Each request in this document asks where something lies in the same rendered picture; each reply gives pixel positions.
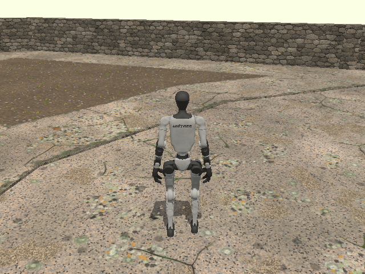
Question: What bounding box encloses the robot left hand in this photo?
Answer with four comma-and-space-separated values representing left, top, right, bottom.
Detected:
152, 168, 166, 184

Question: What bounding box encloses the right robot forearm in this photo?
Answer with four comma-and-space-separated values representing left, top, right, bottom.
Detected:
201, 140, 211, 168

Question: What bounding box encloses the right robot upper arm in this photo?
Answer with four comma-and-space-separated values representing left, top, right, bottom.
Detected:
194, 116, 207, 148

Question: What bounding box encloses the left robot forearm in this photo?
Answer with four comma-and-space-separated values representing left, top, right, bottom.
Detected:
153, 140, 164, 168

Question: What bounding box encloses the left robot upper arm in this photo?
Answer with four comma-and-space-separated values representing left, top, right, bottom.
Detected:
157, 116, 171, 148

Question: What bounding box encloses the humanoid robot head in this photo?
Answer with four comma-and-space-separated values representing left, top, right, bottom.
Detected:
173, 91, 192, 119

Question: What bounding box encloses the robot right hand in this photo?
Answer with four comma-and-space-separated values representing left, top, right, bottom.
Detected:
199, 167, 212, 183

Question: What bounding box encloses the right robot thigh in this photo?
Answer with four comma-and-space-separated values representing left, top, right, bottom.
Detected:
190, 159, 202, 200

